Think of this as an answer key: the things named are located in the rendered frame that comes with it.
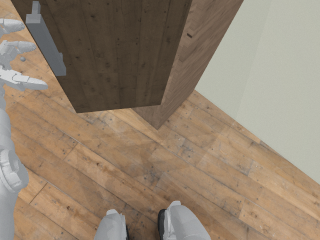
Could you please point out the robot left upper arm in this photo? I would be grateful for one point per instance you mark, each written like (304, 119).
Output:
(13, 177)

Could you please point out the left robot hand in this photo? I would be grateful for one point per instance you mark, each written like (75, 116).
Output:
(8, 52)

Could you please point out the left robot forearm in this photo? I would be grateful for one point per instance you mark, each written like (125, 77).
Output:
(5, 125)

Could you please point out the handle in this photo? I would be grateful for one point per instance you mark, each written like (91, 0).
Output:
(42, 36)

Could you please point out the right robot thigh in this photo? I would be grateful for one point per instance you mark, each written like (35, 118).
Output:
(184, 224)

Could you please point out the robot right foot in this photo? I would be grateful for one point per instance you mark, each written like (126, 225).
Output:
(160, 223)

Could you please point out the cupboard door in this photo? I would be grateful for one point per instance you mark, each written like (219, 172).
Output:
(118, 54)

